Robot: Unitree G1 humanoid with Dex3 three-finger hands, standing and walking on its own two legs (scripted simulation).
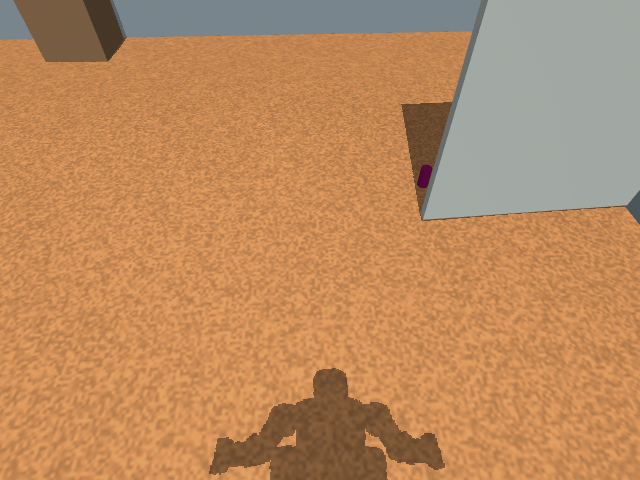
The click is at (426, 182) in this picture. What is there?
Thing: slim round
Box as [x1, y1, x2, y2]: [417, 165, 431, 187]
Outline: 429,165 423,165 421,167 417,185 420,187 425,187 427,185 431,171 431,167
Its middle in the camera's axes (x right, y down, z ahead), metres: +0.51 -0.29 +1.85
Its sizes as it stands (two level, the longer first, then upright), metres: 0.050 0.050 0.103
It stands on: the floor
